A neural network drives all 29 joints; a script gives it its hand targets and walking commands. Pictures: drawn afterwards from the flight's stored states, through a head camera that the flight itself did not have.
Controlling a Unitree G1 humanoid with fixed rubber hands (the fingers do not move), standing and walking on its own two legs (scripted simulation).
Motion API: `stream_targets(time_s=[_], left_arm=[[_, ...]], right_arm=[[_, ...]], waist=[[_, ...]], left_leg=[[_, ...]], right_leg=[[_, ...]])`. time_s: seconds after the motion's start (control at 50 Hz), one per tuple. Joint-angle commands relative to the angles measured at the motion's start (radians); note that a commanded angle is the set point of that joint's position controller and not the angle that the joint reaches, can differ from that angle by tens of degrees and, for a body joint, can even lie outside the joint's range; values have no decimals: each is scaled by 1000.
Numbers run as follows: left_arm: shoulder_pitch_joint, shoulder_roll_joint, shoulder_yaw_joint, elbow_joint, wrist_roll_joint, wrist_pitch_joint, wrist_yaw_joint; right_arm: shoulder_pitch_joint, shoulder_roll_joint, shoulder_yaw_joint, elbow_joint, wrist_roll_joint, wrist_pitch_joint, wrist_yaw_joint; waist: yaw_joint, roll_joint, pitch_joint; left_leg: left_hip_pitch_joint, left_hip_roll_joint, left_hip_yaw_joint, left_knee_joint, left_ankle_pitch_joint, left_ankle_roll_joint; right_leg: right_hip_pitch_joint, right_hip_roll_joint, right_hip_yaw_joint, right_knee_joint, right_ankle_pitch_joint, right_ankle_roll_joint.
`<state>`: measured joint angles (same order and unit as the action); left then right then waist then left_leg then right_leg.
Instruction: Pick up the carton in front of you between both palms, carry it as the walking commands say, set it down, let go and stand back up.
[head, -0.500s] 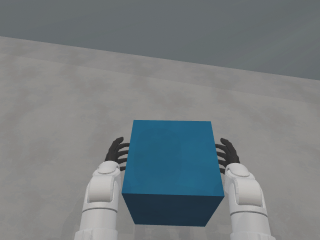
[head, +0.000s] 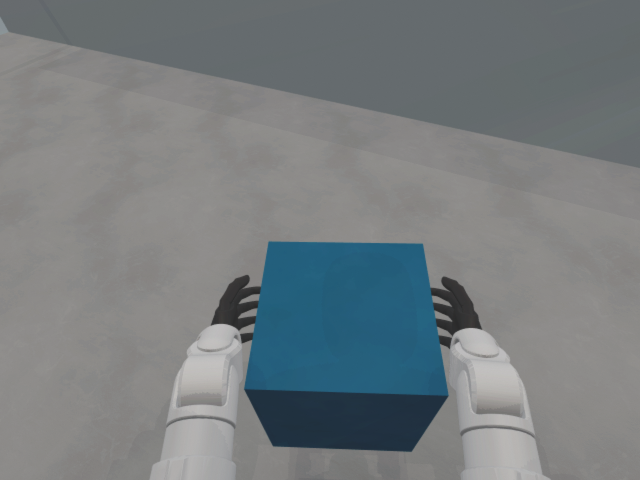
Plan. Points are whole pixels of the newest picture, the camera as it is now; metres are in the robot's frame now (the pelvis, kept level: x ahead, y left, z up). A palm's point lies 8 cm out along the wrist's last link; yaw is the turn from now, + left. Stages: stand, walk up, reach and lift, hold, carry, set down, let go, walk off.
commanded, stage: hold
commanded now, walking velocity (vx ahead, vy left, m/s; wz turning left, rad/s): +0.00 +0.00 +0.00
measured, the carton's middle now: (343, 351) +0.31 +0.00 -0.04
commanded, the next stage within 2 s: set down in 0.38 s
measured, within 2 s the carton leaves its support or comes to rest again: neither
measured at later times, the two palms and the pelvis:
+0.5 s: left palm (267, 337) +0.28 +0.10 +0.05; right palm (511, 336) +0.29 -0.20 +0.04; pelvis -0.02 -0.07 +0.00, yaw +4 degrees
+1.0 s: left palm (291, 349) +0.35 +0.09 -0.13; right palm (473, 370) +0.33 -0.21 -0.14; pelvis -0.05 -0.04 -0.06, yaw +1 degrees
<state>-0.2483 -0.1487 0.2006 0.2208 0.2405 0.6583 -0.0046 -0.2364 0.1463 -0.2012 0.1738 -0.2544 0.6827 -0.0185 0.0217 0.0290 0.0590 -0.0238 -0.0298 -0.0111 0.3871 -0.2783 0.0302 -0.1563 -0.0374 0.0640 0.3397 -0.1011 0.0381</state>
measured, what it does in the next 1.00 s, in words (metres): lowers itself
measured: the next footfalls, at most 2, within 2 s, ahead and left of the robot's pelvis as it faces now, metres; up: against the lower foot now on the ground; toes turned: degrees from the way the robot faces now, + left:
none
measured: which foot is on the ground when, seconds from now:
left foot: down 0.00-1.00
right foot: down 0.00-1.00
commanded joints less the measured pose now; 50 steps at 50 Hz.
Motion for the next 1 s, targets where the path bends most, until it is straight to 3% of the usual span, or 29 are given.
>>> stream_targets(time_s=[0.0,0.06,0.14,0.22,0.4,0.52,0.64,0.74,0.8,0.88,0.98], left_arm=[[-499,-865,-525,-8,-210,-12,-210],[-520,-879,-508,18,-208,-13,-230],[-508,-899,-481,33,-193,-21,-239],[-493,-892,-421,81,-164,-24,-244],[-570,-907,-371,129,-145,-35,-269],[-789,-825,-213,299,-52,-91,-297],[-866,-672,29,457,107,-163,-245],[-810,-531,152,495,194,-258,-199],[-800,-536,108,474,165,-344,-190],[-831,-647,-29,464,86,-476,-189],[-977,-766,-325,356,-80,-569,-176]], right_arm=[[-360,833,463,52,161,-15,220],[-396,872,462,69,160,-17,226],[-459,904,504,41,191,-18,241],[-506,917,518,47,199,-11,256],[-563,949,477,101,192,-1,284],[-710,937,268,297,106,-26,262],[-801,766,13,414,-31,-84,195],[-767,605,-98,422,-111,-198,168],[-768,590,-55,407,-94,-300,164],[-823,670,81,401,-29,-447,181],[-935,780,309,318,79,-537,197]], waist=[[-86,33,-208],[-74,22,-197],[-31,-3,-238],[-4,-35,-224],[-13,-60,-240],[-47,-64,-162],[-64,-42,-102],[-66,-25,-148],[-61,-7,-239],[-59,-13,-440],[-97,-33,-929]], left_leg=[[-93,-23,-94,-102,322,-63],[-167,-33,-85,-111,229,-52],[-205,-50,-75,-115,192,-34],[-255,-59,-63,-128,70,-8],[-292,-60,-57,-115,-45,19],[-383,-61,-51,-23,-150,26],[-497,-67,-43,66,-171,28],[-600,-85,-30,152,-112,22],[-680,-103,-17,203,-49,6],[-838,-121,-14,310,6,-21],[-971,-141,-18,465,161,-59]], right_leg=[[198,176,-31,27,102,-47],[259,163,-31,22,88,-48],[332,153,-27,17,114,-36],[366,132,-14,2,50,-21],[382,97,17,-24,-96,-7],[306,75,54,-14,-318,-9],[209,91,37,71,-311,-19],[54,122,-8,200,-151,-25],[-4,135,-29,296,28,-27],[-76,147,-25,441,164,-28],[-45,146,-34,647,446,-21]])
